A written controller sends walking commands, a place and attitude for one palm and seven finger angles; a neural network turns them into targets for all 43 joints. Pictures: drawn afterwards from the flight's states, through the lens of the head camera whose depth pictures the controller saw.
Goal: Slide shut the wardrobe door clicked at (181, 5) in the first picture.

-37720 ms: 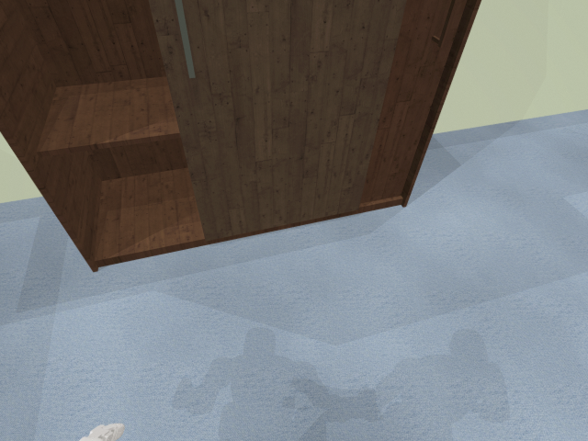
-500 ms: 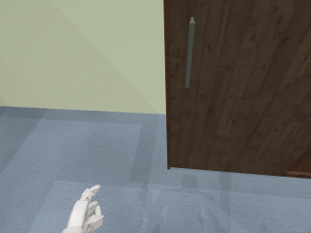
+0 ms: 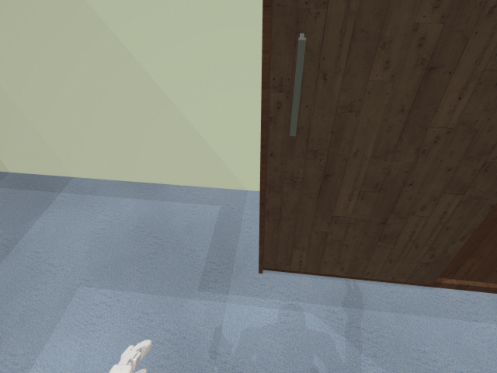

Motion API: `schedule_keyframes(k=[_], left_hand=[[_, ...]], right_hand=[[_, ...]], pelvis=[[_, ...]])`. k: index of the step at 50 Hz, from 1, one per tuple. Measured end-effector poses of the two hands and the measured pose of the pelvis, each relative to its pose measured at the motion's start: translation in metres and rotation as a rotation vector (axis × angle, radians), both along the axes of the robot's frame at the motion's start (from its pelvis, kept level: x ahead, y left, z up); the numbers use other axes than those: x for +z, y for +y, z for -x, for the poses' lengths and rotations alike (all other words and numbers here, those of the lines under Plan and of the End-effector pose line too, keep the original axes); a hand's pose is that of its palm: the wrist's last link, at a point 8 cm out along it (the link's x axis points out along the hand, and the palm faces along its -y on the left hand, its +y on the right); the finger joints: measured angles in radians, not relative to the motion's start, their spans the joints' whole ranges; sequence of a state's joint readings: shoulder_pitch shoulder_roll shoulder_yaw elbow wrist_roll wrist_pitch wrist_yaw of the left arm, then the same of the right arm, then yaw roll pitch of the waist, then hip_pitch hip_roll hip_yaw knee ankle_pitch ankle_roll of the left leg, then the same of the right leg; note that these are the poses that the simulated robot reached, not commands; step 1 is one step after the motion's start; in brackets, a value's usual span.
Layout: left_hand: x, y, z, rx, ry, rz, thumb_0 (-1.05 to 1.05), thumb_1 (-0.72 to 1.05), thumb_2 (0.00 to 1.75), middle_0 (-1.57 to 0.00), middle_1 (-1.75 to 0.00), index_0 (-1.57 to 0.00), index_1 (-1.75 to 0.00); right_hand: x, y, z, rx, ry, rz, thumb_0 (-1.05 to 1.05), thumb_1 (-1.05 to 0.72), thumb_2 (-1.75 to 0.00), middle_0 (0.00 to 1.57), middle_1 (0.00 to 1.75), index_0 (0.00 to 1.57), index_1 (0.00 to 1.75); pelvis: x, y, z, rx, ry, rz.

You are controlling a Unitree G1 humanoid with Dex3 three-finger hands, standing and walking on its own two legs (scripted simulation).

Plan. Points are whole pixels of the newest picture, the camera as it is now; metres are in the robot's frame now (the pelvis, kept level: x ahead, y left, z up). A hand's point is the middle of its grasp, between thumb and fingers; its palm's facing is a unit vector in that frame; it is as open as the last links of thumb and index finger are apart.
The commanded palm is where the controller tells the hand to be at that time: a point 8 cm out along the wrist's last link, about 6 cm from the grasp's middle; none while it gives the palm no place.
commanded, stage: stop stepping back and stand still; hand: right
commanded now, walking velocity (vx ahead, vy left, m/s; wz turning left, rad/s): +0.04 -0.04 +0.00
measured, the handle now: (297, 88) +0.72 -0.05 +0.16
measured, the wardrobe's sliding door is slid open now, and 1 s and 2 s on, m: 0.00 0.00 0.00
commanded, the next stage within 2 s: let the arm hang, fingers relaxed in 0.04 s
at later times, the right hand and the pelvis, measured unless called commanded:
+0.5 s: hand out of the picture +0.07 -0.18 -0.17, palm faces +0.11 +0.99 -0.13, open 6.8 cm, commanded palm none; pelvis -0.01 -0.01 -0.01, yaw -5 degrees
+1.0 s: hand out of the picture +0.00 -0.20 -0.16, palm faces +0.06 +0.97 -0.22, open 7.4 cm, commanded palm none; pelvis +0.00 -0.02 +0.01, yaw -3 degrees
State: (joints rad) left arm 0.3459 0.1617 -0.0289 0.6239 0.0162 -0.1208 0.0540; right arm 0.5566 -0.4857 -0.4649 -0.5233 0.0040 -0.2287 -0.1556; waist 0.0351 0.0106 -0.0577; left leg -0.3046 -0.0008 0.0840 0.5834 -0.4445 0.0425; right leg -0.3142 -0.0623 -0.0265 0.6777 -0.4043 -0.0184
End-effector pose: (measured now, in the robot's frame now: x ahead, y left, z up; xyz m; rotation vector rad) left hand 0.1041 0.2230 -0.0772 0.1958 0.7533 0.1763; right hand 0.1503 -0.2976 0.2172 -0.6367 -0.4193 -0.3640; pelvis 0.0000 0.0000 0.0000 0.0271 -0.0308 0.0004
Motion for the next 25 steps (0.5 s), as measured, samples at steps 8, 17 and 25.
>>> schedule_keyframes(k=[8, 17, 25], left_hand=[[-0.014, 0.006, -0.019, -0.048, 0.053, -0.055, 0.01, 0.90, 0.90, -0.21, -0.30, -0.21, -0.30], [-0.036, 0.011, 0.003, -0.075, 0.206, -0.026, 0.01, 0.90, 0.90, -0.21, -0.30, -0.21, -0.30], [-0.050, 0.018, 0.052, -0.032, 0.478, -0.039, 0.00, 0.91, 0.90, -0.21, -0.30, -0.20, -0.30]], right_hand=[[-0.045, -0.024, 0.001, -0.094, 0.071, -0.163, 0.01, -0.89, -0.90, 0.21, 0.30, 0.21, 0.30], [-0.291, 0.039, 0.002, -0.105, 1.088, -0.592, 0.01, -0.91, -0.90, 0.19, 0.30, 0.19, 0.30], [-0.361, 0.071, 0.095, -0.203, 1.403, -0.770, -0.07, -1.00, -0.90, 0.21, 0.30, 0.21, 0.30]], pelvis=[[-0.010, -0.014, 0.000, -0.004, -0.006, 0.001], [-0.012, -0.008, 0.004, -0.051, 0.012, 0.023], [-0.012, -0.007, 0.005, -0.092, 0.025, -0.022]])
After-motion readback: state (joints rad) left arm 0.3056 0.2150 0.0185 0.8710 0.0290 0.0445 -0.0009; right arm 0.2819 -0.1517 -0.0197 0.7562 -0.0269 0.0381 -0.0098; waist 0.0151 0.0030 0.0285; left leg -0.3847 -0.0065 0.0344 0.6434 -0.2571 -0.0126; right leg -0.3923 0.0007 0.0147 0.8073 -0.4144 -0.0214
